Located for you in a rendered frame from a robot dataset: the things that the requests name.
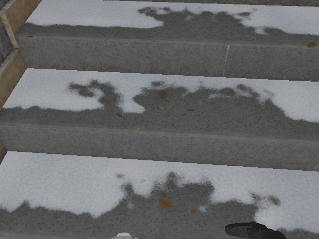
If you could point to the right robot hand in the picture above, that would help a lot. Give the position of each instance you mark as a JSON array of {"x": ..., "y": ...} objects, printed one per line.
[{"x": 252, "y": 230}]

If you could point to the robot left shin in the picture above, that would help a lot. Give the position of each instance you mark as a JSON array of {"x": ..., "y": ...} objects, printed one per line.
[{"x": 124, "y": 234}]

